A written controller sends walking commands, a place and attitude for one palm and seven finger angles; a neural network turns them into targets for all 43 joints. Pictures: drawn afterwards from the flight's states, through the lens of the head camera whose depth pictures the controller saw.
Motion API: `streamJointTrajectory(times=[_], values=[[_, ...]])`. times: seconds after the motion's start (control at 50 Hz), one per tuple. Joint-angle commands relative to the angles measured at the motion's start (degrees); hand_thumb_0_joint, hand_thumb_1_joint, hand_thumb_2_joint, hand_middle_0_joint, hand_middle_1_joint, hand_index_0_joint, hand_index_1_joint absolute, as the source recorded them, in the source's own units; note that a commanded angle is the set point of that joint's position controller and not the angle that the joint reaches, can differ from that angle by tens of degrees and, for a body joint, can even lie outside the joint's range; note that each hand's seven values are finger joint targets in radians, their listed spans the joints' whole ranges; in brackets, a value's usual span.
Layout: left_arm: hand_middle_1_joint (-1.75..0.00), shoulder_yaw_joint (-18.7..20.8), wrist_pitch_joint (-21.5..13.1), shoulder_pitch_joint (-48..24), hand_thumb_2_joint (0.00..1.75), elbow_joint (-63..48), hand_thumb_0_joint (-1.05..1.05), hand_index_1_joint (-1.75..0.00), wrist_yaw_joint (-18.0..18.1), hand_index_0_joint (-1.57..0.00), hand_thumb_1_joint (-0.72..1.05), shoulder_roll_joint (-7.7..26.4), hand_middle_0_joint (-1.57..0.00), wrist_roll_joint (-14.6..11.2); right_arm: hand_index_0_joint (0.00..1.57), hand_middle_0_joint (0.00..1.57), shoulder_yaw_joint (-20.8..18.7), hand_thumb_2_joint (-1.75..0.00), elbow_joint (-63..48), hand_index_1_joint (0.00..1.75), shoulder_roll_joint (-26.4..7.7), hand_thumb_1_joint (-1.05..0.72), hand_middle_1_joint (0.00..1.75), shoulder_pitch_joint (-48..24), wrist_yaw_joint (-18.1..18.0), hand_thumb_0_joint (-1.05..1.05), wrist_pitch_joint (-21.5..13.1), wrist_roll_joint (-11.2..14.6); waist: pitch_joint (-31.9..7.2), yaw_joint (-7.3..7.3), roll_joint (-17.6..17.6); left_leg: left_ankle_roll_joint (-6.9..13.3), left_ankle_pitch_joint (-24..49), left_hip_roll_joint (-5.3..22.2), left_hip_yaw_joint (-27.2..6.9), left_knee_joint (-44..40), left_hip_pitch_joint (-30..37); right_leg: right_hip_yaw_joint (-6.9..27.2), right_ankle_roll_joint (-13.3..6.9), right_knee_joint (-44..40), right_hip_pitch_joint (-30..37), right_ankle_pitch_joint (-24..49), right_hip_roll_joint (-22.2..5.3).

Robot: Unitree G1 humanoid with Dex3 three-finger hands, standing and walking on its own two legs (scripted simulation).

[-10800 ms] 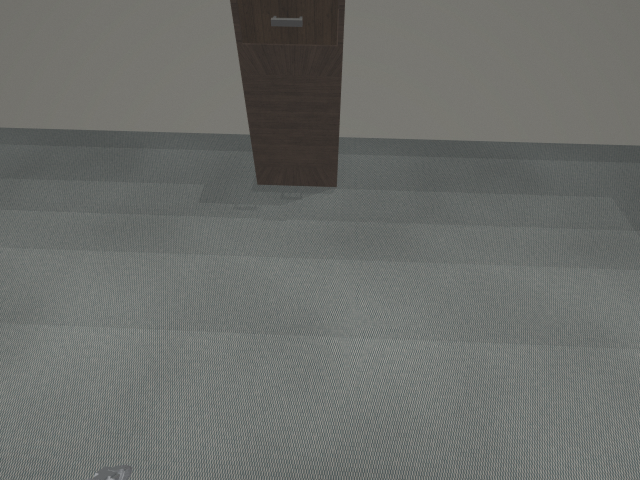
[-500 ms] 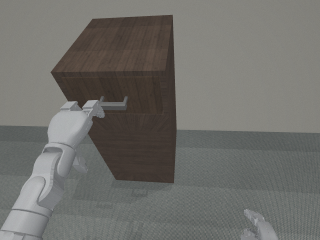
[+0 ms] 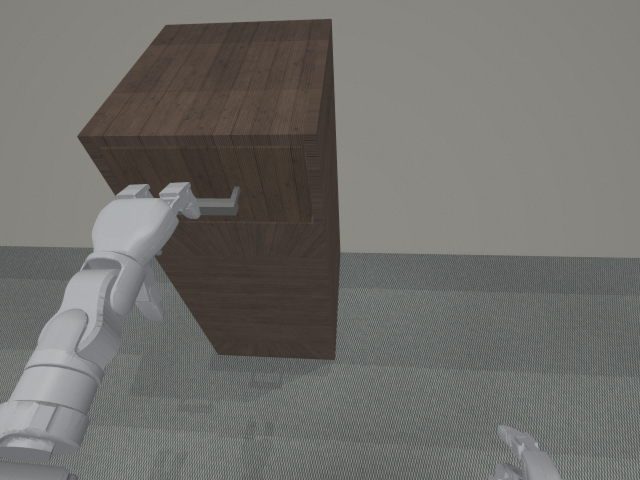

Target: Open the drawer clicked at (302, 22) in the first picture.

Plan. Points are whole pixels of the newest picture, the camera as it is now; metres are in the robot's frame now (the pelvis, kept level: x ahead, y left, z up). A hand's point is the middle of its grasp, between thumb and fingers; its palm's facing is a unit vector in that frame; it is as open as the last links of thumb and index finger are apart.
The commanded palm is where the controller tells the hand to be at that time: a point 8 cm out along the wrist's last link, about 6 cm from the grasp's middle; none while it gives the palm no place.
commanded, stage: move the hooked fingers above the handle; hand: left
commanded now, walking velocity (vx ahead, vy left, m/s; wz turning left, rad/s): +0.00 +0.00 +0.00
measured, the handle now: (208, 199) +0.55 +0.27 +0.00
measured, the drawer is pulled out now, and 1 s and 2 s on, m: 0.00 0.00 0.00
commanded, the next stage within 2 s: lower the fingers behind the handle in 1.74 s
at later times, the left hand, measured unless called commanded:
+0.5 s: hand (184, 218) +0.43 +0.25 +0.07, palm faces -0.03 -0.02 -1.00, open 13.8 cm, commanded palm +0.41 +0.26 +0.13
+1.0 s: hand (196, 199) +0.49 +0.26 +0.06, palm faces -0.05 -0.01 -1.00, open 13.8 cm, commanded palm +0.48 +0.27 +0.12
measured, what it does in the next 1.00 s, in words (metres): stands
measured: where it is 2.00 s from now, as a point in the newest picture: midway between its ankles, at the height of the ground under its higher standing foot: outside the picture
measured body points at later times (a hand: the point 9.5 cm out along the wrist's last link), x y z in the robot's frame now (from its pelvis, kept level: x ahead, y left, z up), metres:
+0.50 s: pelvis +0.01 +0.02 -0.01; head +0.06 -0.01 +0.44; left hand +0.43 +0.25 +0.13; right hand +0.10 -0.25 -0.14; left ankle -0.01 +0.12 -0.74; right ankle +0.00 -0.11 -0.74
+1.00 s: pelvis +0.01 +0.02 -0.02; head +0.09 +0.01 +0.43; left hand +0.48 +0.26 +0.11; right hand +0.04 -0.27 -0.15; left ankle -0.01 +0.12 -0.74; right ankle +0.00 -0.11 -0.74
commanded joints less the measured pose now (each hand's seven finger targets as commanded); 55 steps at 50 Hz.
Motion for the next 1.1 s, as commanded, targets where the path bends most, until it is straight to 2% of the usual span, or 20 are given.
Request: streamJointTrajectory(times=[0.0, 0.08, 0.12, 0.16, 0.34, 0.38, 0.44, 0.46, 0.52, 0.58, 0.62, 0.68, 0.86, 0.88, 0.92, 0.98, 1.0, 1.02, 1.06, 1.08], values=[[-1.2, 6.9, -1.1, -22.0, 0.3, -9.9, 0.0, -1.2, 3.1, -0.3, -0.5, 13.9, -0.3, 0.3, 0.2, 0.2, -3.0, -0.9, -7.5, 0.3, -6.0, -0.9, 0.3, -2.7, -0.2, 0.0, -2.1, -0.2, -18.2, -0.67, -2.4, 2.5, 16.4, -3.3, 0.7, -0.9, 2.9, 2.8, -1.0, -1.9, 8.5, 15.0, 1.7], [-1.2, 8.5, -1.6, -24.5, 0.3, -6.3, 0.0, -1.2, 4.2, -0.3, -0.5, 15.6, -0.3, 0.9, 0.2, 0.2, -3.5, -0.9, -6.7, 0.3, -6.5, -0.9, 0.3, -0.7, -0.2, 0.0, -1.7, -0.3, -19.1, -0.97, -3.4, 2.4, 17.1, -3.1, 0.4, -0.3, 1.7, 2.5, -1.2, -0.9, 7.9, 15.1, 2.1], [-1.2, 7.4, -1.5, -24.6, 0.3, -5.8, 0.0, -1.2, 5.0, -0.3, -0.5, 14.2, -0.3, 1.2, 0.2, 0.2, -3.8, -0.9, -6.6, 0.3, -6.3, -0.9, 0.3, -0.1, 0.0, 0.0, -1.6, -0.1, -19.9, -1.03, -1.5, 2.4, 18.3, -3.0, 0.4, 0.2, 2.4, 2.3, -1.3, -0.1, 6.7, 15.7, 2.2], [-1.2, 6.1, -1.1, -27.4, 0.3, -4.3, 0.0, -1.2, 5.5, -0.3, -0.5, 13.2, -0.3, 1.5, 0.2, 0.2, -4.0, -0.9, -6.1, 0.3, -6.5, -0.9, 0.3, 1.0, 0.1, 0.0, -1.5, -0.1, -19.9, -1.89, -2.8, 2.4, 18.4, -2.6, 0.2, 0.5, 2.6, 2.0, -1.3, 0.2, 5.0, 15.2, 2.4], [-1.2, 7.0, -0.5, -35.0, 0.3, 5.5, 0.0, -1.2, 7.0, -0.3, -0.5, 15.7, -0.3, 3.8, 0.2, 0.2, -4.3, -0.9, -4.9, 0.3, -7.0, -0.9, 0.3, 4.6, -0.1, 0.0, -1.0, -0.1, -21.9, -2.76, -2.4, 2.5, 18.0, -2.2, 0.1, 1.7, 1.3, 1.9, -1.6, 1.7, 3.0, 14.2, 2.7], [-1.2, 5.2, -0.9, -37.3, 0.3, 7.2, 0.0, -1.2, 6.9, -0.3, -0.5, 14.0, -0.3, 3.9, 0.2, 0.2, -4.4, -0.9, -4.8, 0.3, -7.0, -0.9, 0.3, 5.4, 0.0, 0.0, -0.9, -0.1, -21.5, -3.84, -2.8, 2.4, 18.1, -2.1, -0.2, 2.2, 1.0, 1.7, -1.6, 1.9, 1.7, 13.7, 2.8], [-1.2, 7.1, -1.5, -37.4, 0.3, 9.6, 0.0, -1.2, 7.2, -0.3, -0.5, 16.0, -0.3, 4.2, 0.2, 0.2, -4.5, -0.9, -4.5, 0.3, -7.3, -0.9, 0.3, 6.5, 0.1, 0.0, -0.7, -0.2, -22.4, -3.36, -3.2, 2.5, 19.8, -2.0, -0.1, 2.8, 0.3, 1.9, -1.5, 2.6, 2.1, 15.9, 2.8], [-1.2, 5.7, -1.7, -38.3, 0.3, 9.9, 0.0, -1.2, 7.2, -0.3, -0.5, 14.5, -0.3, 4.3, 0.2, 0.2, -4.5, -0.9, -4.7, 0.3, -7.1, -0.9, 0.3, 6.6, 0.1, 0.0, -0.7, -0.2, -22.5, -3.63, -2.6, 2.5, 19.7, -2.0, 0.0, 3.1, 0.3, 1.9, -1.5, 2.8, 1.4, 15.7, 2.8], [-1.2, 8.0, -2.3, -39.3, 0.3, 12.1, 0.0, -1.2, 7.8, -0.3, -0.5, 17.2, -0.3, 4.7, 0.2, 0.2, -4.8, -0.9, -4.3, 0.3, -7.4, -0.9, 0.3, 7.9, 0.3, 0.0, -0.5, -0.4, -23.6, -3.35, -2.3, 2.6, 20.3, -2.0, 0.3, 3.7, -0.5, 2.2, -1.5, 3.2, 1.8, 16.6, 2.8], [-1.2, 7.7, -2.6, -41.1, 0.3, 14.9, 0.0, -1.2, 8.0, -0.3, -0.5, 17.2, -0.3, 5.1, 0.2, 0.2, -5.0, -0.9, -3.7, 0.3, -7.6, -0.9, 0.3, 9.0, 0.2, 0.0, -0.2, -0.6, -23.3, -4.56, -4.1, 2.7, 20.2, -1.9, 0.4, 4.3, -2.3, 2.3, -1.3, 3.3, 1.7, 17.5, 2.8], [-1.2, 7.5, -3.3, -41.3, 0.3, 14.1, 0.0, -1.2, 8.3, -0.3, -0.5, 17.1, -0.3, 5.4, 0.2, 0.2, -5.3, -0.9, -3.9, 0.3, -7.5, -0.9, 0.3, 9.4, 0.3, 0.0, -0.1, -0.6, -25.7, -4.18, -1.8, 2.7, 22.6, -2.0, 0.6, 5.0, -1.0, 2.5, -1.3, 4.0, 1.6, 19.2, 2.9], [-1.2, 6.8, -3.6, -42.5, 0.3, 16.7, 0.0, -1.2, 8.6, -0.3, -0.5, 16.4, -0.3, 5.1, 0.2, 0.2, -5.5, -0.9, -3.2, 0.3, -7.7, -0.9, 0.3, 10.6, 0.5, 0.0, 0.2, -0.7, -24.1, -5.65, -3.0, 2.8, 21.7, -1.8, 0.3, 5.6, -2.1, 2.4, -1.2, 3.7, 0.0, 18.2, 3.0], [-1.2, 5.0, -3.7, -53.1, 0.3, 23.0, 0.0, -1.2, 10.5, -0.3, -0.5, 17.9, -0.3, 6.7, 0.2, 0.2, -5.4, -0.9, -1.3, 0.3, -8.4, -0.9, 0.3, 13.8, 0.0, 0.0, 0.1, -0.8, -24.7, -8.57, -0.1, 2.7, 16.0, -2.0, -0.2, 6.8, -3.9, 2.6, -1.2, 4.2, -5.3, 13.4, 3.2], [-1.2, 5.5, -3.8, -54.4, 0.3, 23.7, 0.0, -1.2, 10.6, -0.3, -0.5, 18.6, -0.3, 6.6, 0.2, 0.2, -5.5, -0.9, -1.0, 0.3, -8.7, -0.9, 0.3, 14.6, -0.1, 0.0, 0.1, -1.0, -25.6, -9.34, -2.0, 2.8, 16.4, -1.9, -0.3, 7.2, -4.3, 2.6, -1.0, 4.2, -4.8, 14.0, 3.2], [-1.2, 6.6, -3.7, -54.9, 0.3, 25.5, 0.0, -1.2, 10.7, -0.3, -0.5, 20.6, -0.3, 7.0, 0.2, 0.2, -5.4, -0.9, -0.8, 0.3, -8.7, -0.9, 0.3, 15.3, -0.1, 0.0, 0.2, -1.0, -27.3, -8.83, -0.2, 2.8, 16.4, -2.1, -0.1, 7.7, -4.7, 2.9, -1.0, 4.7, -4.5, 14.6, 3.2], [-1.2, 6.2, -3.2, -56.8, 0.3, 29.2, 0.0, -1.2, 10.5, -0.3, -0.5, 20.9, -0.3, 7.3, 0.2, 0.2, -5.2, -0.9, -0.2, 0.3, -9.1, -0.9, 0.3, 16.5, -0.2, 0.0, 0.2, -1.0, -26.1, -10.06, -1.6, 2.8, 16.7, -1.8, -0.2, 8.3, -6.6, 2.6, -0.9, 4.9, -5.5, 15.1, 3.3], [-1.2, 7.3, -3.4, -57.3, 0.3, 29.0, 0.0, -1.2, 10.6, -0.3, -0.5, 22.7, -0.3, 7.7, 0.2, 0.2, -5.2, -0.9, -0.4, 0.3, -9.2, -0.9, 0.3, 16.9, -0.2, 0.0, 0.2, -1.1, -28.0, -9.37, -0.1, 2.7, 17.7, -1.8, -0.3, 8.4, -6.6, 2.8, -0.9, 5.6, -5.0, 15.7, 3.3], [-1.2, 6.2, -3.3, -57.1, 0.3, 29.4, 0.0, -1.2, 10.6, -0.3, -0.5, 21.1, -0.3, 7.8, 0.2, 0.2, -5.2, -0.9, -0.5, 0.3, -9.0, -0.9, 0.3, 17.1, -0.1, 0.0, 0.2, -1.2, -28.7, -9.59, 0.4, 2.7, 19.2, -1.8, -0.2, 8.8, -5.8, 2.7, -0.9, 5.8, -5.5, 16.7, 3.4], [-1.2, 8.5, -3.8, -54.8, 0.3, 29.2, 0.0, -1.2, 10.4, -0.3, -0.5, 23.1, -0.3, 7.8, 0.2, 0.2, -5.4, -0.9, -0.6, 0.3, -9.1, -0.9, 0.3, 17.8, 0.1, 0.0, 0.3, -1.5, -31.2, -8.07, 1.5, 2.5, 21.6, -1.5, 0.0, 9.1, -5.2, 2.7, -1.0, 6.4, -4.0, 18.2, 3.5], [-1.2, 9.0, -4.1, -54.0, 0.3, 28.9, 0.0, -1.2, 10.3, -0.3, -0.5, 23.3, -0.3, 7.6, 0.2, 0.2, -5.5, -0.9, -0.6, 0.3, -9.2, -0.9, 0.3, 17.9, 0.1, 0.0, 0.6, -1.6, -32.0, -8.3, -0.1, 2.6, 23.9, -1.4, -0.1, 9.4, -5.2, 2.6, -1.0, 6.5, -2.9, 20.0, 3.6]])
